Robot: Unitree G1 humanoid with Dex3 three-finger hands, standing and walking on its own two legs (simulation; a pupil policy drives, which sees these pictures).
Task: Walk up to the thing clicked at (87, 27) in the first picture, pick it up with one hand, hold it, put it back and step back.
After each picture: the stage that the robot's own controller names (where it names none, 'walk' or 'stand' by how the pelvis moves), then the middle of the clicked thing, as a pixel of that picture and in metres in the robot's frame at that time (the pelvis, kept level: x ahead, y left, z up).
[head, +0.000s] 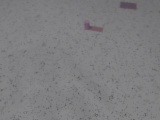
stand; (87, 25) +1.71 -0.03 -0.72
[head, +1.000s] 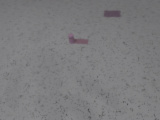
walk; (71, 38) +1.56 +0.26 -0.71
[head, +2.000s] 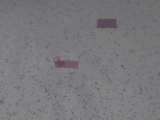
walk; (57, 62) +1.03 +0.37 -0.72
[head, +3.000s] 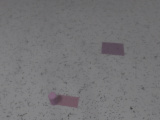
walk; (53, 98) +0.65 +0.30 -0.71
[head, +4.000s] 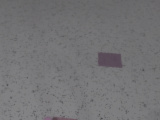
stand; out of the picture +0.43 +0.24 -0.71
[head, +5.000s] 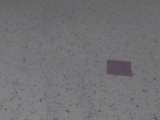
stand; out of the picture +0.38 +0.25 -0.72
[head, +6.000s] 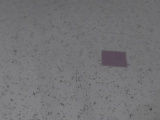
stand; out of the picture +0.35 +0.26 -0.71
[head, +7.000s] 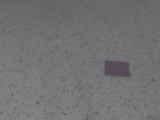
stand; out of the picture +0.34 +0.28 -0.72
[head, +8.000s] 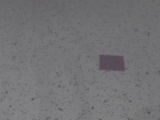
walk; out of the picture +0.34 +0.29 -0.72
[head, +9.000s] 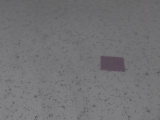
stand; out of the picture +0.40 +0.26 -0.72
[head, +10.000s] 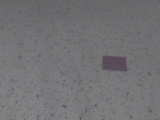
stand; out of the picture +0.41 +0.27 -0.72
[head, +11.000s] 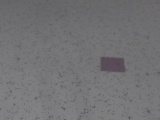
stand; out of the picture +0.40 +0.28 -0.73
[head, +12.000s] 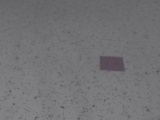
stand; out of the picture +0.40 +0.27 -0.72
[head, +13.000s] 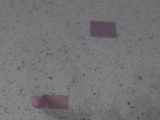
go down; (37, 102) +0.42 +0.29 -0.62
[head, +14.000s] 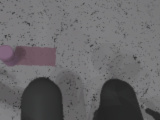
go down; (8, 56) +0.45 +0.34 -0.30
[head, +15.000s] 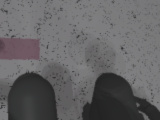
close in; out of the picture +0.43 +0.36 -0.27
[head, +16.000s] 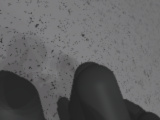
close; out of the picture +0.40 +0.38 -0.21
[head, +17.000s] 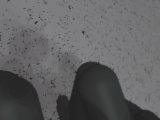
lift; out of the picture +0.39 +0.36 -0.22
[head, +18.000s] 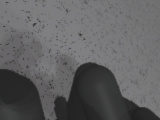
lift; out of the picture +0.38 +0.34 -0.22
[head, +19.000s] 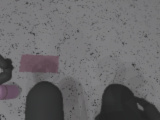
lift; (4, 92) +0.31 +0.35 -0.31
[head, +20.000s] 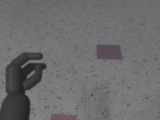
close; out of the picture +0.33 +0.37 -0.68
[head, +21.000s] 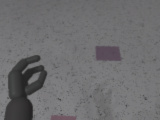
stand; out of the picture +0.38 +0.39 -0.70
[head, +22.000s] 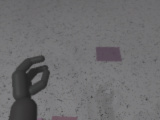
stand; out of the picture +0.43 +0.38 -0.70
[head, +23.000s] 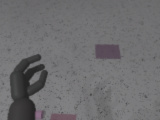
stand; (34, 115) +0.47 +0.39 -0.69
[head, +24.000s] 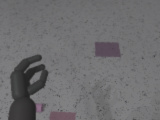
stand; (34, 107) +0.51 +0.39 -0.69
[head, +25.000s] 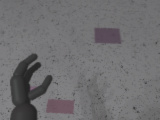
stand; (32, 90) +0.56 +0.39 -0.64
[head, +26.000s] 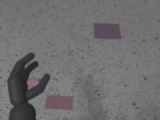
stand; (31, 82) +0.60 +0.39 -0.63
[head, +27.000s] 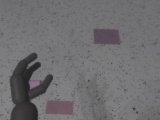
stand; (33, 84) +0.62 +0.39 -0.64
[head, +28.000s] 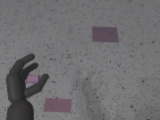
stand; (31, 78) +0.65 +0.39 -0.64
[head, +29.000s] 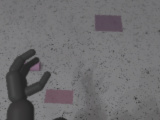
stand; (32, 66) +0.68 +0.39 -0.60
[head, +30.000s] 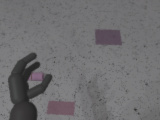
stand; (36, 76) +0.69 +0.38 -0.64
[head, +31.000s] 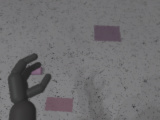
stand; (34, 70) +0.71 +0.39 -0.63
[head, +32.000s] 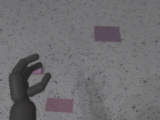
close; (34, 70) +0.72 +0.39 -0.64
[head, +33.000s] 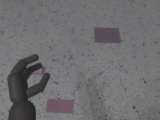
close; (36, 70) +0.74 +0.39 -0.64
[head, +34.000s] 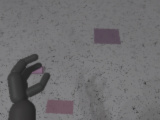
close; (35, 70) +0.74 +0.38 -0.64
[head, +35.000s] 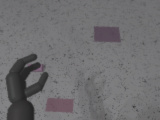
close; (35, 67) +0.75 +0.39 -0.64
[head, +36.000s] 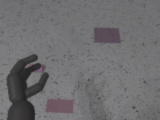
close; (36, 68) +0.76 +0.39 -0.64
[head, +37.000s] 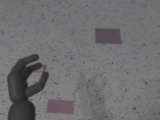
close; (36, 68) +0.76 +0.39 -0.64
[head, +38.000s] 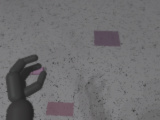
close; (36, 70) +0.75 +0.38 -0.66
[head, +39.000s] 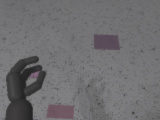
close; (37, 74) +0.75 +0.38 -0.67
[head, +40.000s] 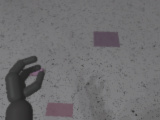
close; (36, 72) +0.75 +0.39 -0.66
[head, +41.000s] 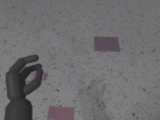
close; (38, 76) +0.75 +0.38 -0.67
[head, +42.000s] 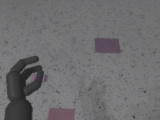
close; (38, 78) +0.74 +0.38 -0.68
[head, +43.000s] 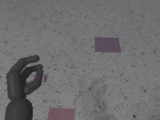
close; (38, 78) +0.73 +0.38 -0.68
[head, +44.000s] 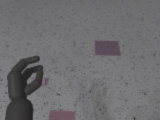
close; (39, 81) +0.73 +0.38 -0.69
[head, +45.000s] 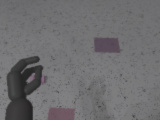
close; (38, 79) +0.73 +0.38 -0.68
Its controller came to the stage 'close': yes
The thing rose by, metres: 0.07
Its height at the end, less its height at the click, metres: -0.02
